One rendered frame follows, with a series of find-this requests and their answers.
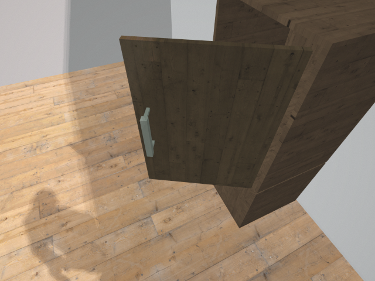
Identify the cupboard door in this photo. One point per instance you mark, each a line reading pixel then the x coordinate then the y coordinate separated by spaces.
pixel 215 107

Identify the handle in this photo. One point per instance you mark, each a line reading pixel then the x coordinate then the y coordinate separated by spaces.
pixel 146 132

